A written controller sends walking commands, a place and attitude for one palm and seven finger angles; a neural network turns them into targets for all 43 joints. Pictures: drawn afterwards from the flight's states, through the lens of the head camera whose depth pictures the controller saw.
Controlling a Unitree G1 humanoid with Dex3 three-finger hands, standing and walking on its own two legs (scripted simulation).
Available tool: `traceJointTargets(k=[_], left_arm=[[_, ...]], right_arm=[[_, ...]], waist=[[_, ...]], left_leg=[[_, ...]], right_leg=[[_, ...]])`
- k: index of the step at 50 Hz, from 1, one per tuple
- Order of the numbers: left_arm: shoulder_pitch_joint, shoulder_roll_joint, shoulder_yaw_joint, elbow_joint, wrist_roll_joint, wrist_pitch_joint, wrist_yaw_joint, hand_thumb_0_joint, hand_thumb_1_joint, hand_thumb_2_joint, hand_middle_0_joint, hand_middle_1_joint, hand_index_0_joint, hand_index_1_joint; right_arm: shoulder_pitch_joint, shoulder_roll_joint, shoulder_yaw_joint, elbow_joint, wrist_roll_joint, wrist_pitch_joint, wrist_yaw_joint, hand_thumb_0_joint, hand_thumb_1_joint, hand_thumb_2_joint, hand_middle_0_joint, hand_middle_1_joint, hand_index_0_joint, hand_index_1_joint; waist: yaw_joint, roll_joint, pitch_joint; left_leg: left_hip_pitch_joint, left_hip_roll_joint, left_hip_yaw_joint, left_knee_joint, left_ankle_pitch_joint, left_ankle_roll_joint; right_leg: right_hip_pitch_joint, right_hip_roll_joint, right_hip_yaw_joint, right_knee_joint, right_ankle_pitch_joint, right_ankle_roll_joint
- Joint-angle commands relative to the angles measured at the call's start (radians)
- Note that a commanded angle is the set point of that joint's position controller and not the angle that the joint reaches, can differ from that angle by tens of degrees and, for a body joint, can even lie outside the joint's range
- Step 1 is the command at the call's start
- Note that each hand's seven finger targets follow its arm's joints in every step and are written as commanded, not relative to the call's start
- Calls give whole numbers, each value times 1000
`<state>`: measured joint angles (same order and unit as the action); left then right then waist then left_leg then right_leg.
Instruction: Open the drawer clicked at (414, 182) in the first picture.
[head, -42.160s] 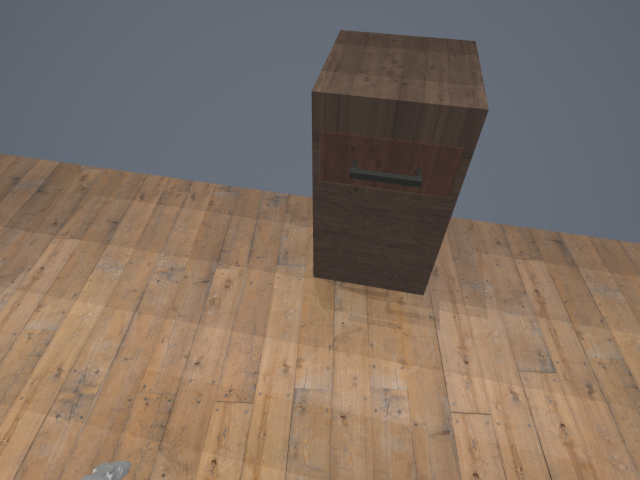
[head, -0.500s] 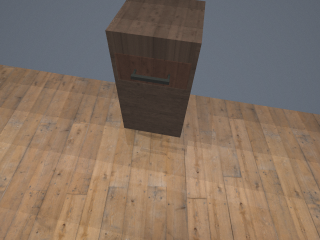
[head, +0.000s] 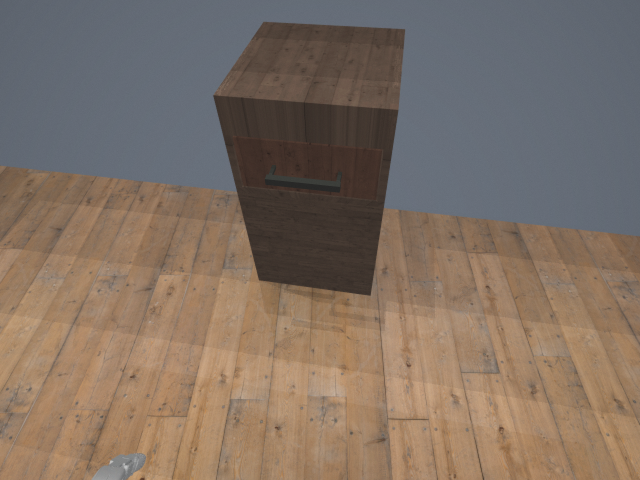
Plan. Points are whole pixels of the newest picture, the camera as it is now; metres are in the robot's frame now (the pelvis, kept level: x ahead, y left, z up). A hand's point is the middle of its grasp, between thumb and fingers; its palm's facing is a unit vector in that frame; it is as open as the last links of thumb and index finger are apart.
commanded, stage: let the arm hang, fingers relaxed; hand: left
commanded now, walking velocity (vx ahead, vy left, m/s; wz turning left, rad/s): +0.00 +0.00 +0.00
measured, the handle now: (304, 177) +0.85 +0.08 -0.20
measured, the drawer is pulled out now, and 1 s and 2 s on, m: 0.00 0.00 0.00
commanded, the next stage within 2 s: look to check the result in 0.06 s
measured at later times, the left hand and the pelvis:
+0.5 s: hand out of the picture +0.10 +0.24 -0.16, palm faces -0.04 -0.94 -0.34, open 7.4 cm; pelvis +0.02 +0.00 +0.00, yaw +0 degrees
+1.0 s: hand out of the picture +0.13 +0.25 -0.16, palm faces -0.06 -0.94 -0.34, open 7.4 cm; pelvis +0.03 +0.00 +0.00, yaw -2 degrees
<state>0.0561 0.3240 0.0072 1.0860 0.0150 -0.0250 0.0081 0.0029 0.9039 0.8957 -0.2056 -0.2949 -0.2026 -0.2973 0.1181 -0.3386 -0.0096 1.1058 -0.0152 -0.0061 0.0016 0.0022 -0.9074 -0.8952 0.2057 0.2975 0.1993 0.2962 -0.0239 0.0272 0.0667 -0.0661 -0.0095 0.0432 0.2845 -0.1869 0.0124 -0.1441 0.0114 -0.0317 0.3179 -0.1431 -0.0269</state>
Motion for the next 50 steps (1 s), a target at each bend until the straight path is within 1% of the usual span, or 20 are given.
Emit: traceJointTargets(k=[1, 7, 11, 14, 15, 16, 20, 22, 23, 24, 26, 31, 35, 37, 38, 39, 42, 43, 47, 50], left_arm=[[-28, 218, 43, -48, -3, -16, 12, 0, 900, 900, -200, -300, -200, -300], [-13, 217, 45, -45, -3, -17, 13, 0, 900, 900, -200, -300, -200, -300], [-9, 211, 44, -36, -5, -16, 13, 0, 900, 900, -200, -300, -200, -300], [-7, 209, 45, -33, -5, -16, 14, 0, 900, 900, -200, -300, -200, -300], [-5, 209, 44, -32, -5, -14, 14, 0, 900, 900, -200, -300, -200, -300], [-3, 210, 44, -30, -6, -14, 13, 0, 900, 900, -200, -300, -200, -300], [-4, 208, 43, -28, -5, -13, 13, 0, 900, 900, -200, -300, -200, -300], [-1, 214, 46, -31, -4, -15, 15, 0, 900, 900, -200, -300, -200, -300], [-3, 211, 45, -29, -5, -15, 15, 0, 900, 900, -200, -300, -200, -300], [-4, 210, 44, -28, -5, -15, 15, 0, 900, 900, -200, -300, -200, -300], [-8, 210, 44, -29, -5, -15, 15, 0, 900, 900, -200, -300, -200, -300], [-11, 213, 43, -32, -5, -14, 15, 0, 900, 900, -200, -300, -200, -300], [-11, 213, 44, -37, -4, -15, 15, 0, 900, 900, -200, -300, -200, -300], [-10, 216, 46, -41, -3, -16, 16, 0, 900, 900, -200, -300, -200, -300], [-13, 214, 46, -40, -3, -15, 17, 0, 900, 900, -200, -300, -200, -300], [-13, 215, 45, -39, -4, -15, 16, 0, 900, 900, -200, -300, -200, -300], [-15, 222, 51, -48, -2, -12, 15, 0, 900, 900, -200, -300, -200, -300], [-19, 226, 52, -51, -2, -10, 14, 0, 900, 900, -200, -300, -200, -300], [-16, 229, 61, -67, -1, -4, 10, 0, 900, 900, -200, -300, -200, -300], [-8, 203, 61, -75, -1, 10, 8, 0, 900, 900, -200, -300, -200, -300]], right_arm=[[-10, -185, -35, -45, -3, -13, -11, 0, -900, -900, 200, 300, 200, 300], [-14, -189, -33, -45, 0, -14, -16, 0, -900, -900, 200, 300, 200, 300], [-12, -187, -32, -41, -1, -15, -19, 0, -900, -900, 200, 300, 200, 300], [-8, -187, -31, -40, 0, -15, -22, 0, -900, -900, 200, 300, 200, 300], [-10, -187, -31, -39, 1, -14, -22, 0, -900, -900, 200, 300, 200, 300], [-12, -186, -31, -40, 1, -13, -22, 0, -900, -900, 200, 300, 200, 300], [-14, -186, -32, -40, 1, -12, -23, 0, -900, -900, 200, 300, 200, 300], [-10, -186, -33, -43, 3, -12, -23, 0, -900, -900, 200, 300, 200, 300], [-11, -187, -34, -41, 2, -13, -23, 0, -900, -900, 200, 300, 200, 300], [-13, -189, -33, -42, 2, -12, -24, 0, -900, -900, 200, 300, 200, 300], [-17, -189, -34, -43, 1, -11, -23, 0, -900, -900, 200, 300, 200, 300], [-23, -189, -34, -45, 1, -11, -22, 0, -900, -900, 200, 300, 200, 300], [-23, -192, -35, -48, 1, -13, -23, 0, -900, -900, 200, 300, 200, 300], [-24, -193, -36, -52, 2, -13, -23, 0, -900, -900, 200, 300, 200, 300], [-25, -190, -36, -48, 1, -13, -23, 0, -900, -900, 200, 300, 200, 300], [-26, -191, -35, -49, 2, -13, -23, 0, -900, -900, 200, 300, 200, 300], [-24, -200, -39, -55, 0, -14, -25, 0, -900, -900, 200, 300, 200, 300], [-19, -202, -41, -55, 0, -14, -27, 0, -900, -900, 200, 300, 200, 300], [-12, -209, -49, -68, 1, -14, -31, 0, -900, -900, 200, 300, 200, 300], [-3, -186, -49, -72, -1, -8, -34, 0, -900, -900, 200, 300, 200, 300]], waist=[[6, -43, -77], [8, -15, -104], [6, -17, -113], [6, -25, -113], [7, -10, -105], [7, -22, -104], [6, -15, -101], [6, -40, -114], [4, -40, -127], [5, -29, -122], [4, -36, -108], [5, -28, -104], [5, -43, -115], [6, -39, -124], [5, -30, -119], [6, -37, -113], [7, -22, -112], [3, -29, -114], [4, -34, -128], [2, -14, -115]], left_leg=[[-19, 127, -114, -50, 125, 12], [2, 130, -104, -41, 152, 9], [11, 132, -105, -43, 167, 7], [21, 135, -103, -40, 200, 7], [20, 133, -102, -40, 197, 6], [19, 134, -103, -40, 185, 6], [23, 134, -102, -41, 184, 8], [32, 134, -102, -34, 209, 8], [42, 135, -100, -32, 220, 8], [41, 135, -101, -33, 221, 7], [34, 134, -100, -36, 212, 7], [34, 134, -101, -38, 215, 6], [48, 135, -100, -32, 253, 7], [52, 135, -97, -25, 271, 7], [52, 134, -97, -27, 271, 5], [51, 135, -96, -29, 276, 5], [56, 138, -83, -15, 285, 4], [63, 142, -79, -11, 289, 3], [73, 147, -62, 25, 289, 8], [63, 154, -47, 43, 272, 5]], right_leg=[[52, -128, 140, -56, 114, -15], [72, -129, 139, -58, 149, -18], [84, -130, 135, -57, 174, -19], [87, -131, 127, -52, 211, -20], [84, -131, 128, -54, 207, -20], [82, -130, 128, -58, 197, -19], [79, -129, 130, -60, 193, -20], [88, -130, 126, -57, 226, -20], [94, -132, 123, -53, 241, -19], [94, -131, 123, -53, 241, -19], [88, -130, 123, -55, 234, -18], [88, -129, 122, -56, 226, -18], [92, -128, 118, -45, 264, -19], [98, -128, 118, -41, 281, -19], [97, -129, 117, -41, 280, -20], [95, -129, 114, -40, 285, -19], [86, -124, 127, -31, 297, -25], [83, -122, 125, -21, 308, -26], [64, -114, 146, 10, 333, -31], [38, -106, 151, 45, 324, -30]])
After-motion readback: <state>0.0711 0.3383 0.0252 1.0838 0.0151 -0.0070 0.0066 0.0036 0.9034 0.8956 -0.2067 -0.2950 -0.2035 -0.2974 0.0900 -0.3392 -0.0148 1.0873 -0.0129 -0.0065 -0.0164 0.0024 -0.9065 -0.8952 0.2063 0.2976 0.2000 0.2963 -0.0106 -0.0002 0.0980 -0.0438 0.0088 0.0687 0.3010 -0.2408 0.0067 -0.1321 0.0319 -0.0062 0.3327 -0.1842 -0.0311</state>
